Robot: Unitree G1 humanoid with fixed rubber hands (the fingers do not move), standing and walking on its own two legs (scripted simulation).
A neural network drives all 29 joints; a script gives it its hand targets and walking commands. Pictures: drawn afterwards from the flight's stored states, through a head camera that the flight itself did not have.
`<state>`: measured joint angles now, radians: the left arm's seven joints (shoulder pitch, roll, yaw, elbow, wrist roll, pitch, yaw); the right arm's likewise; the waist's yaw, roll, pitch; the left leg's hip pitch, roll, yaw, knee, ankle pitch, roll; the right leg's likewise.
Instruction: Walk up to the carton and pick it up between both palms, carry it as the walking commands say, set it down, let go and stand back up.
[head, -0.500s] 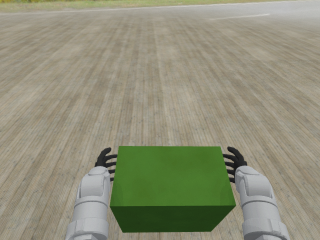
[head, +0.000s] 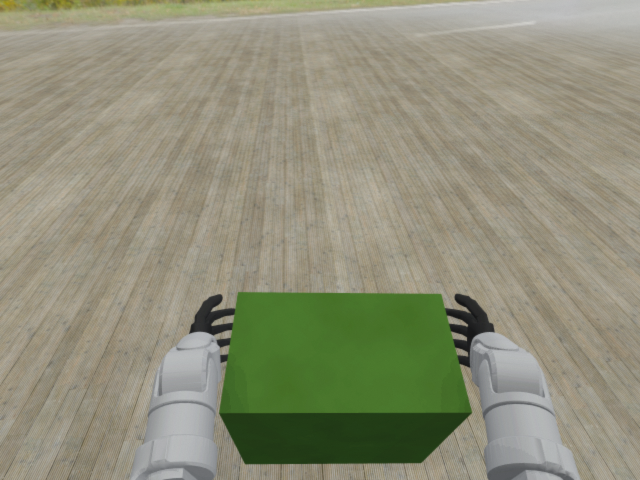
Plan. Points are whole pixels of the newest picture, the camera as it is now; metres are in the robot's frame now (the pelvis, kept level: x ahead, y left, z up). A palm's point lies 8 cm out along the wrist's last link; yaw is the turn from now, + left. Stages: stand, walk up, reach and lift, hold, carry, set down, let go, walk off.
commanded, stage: hold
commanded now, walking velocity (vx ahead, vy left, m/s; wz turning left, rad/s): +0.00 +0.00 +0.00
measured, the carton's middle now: (336, 384) +0.31 +0.01 -0.04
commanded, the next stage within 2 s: carry in 0.62 s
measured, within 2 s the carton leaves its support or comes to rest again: neither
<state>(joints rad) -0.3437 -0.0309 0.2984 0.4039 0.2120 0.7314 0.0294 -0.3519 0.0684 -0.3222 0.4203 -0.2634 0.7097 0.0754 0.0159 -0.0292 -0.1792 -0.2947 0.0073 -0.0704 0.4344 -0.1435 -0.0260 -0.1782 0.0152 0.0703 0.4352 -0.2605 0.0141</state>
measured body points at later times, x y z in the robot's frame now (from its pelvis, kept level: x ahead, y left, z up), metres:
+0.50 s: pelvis +0.00 +0.00 +0.00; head -0.07 +0.02 +0.44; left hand +0.30 +0.20 +0.04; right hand +0.31 -0.17 +0.05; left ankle +0.05 +0.13 -0.74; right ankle -0.02 -0.13 -0.74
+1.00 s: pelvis +0.02 -0.05 +0.00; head +0.00 -0.07 +0.45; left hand +0.33 +0.14 +0.10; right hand +0.34 -0.23 +0.09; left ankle +0.02 +0.13 -0.69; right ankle -0.03 -0.12 -0.74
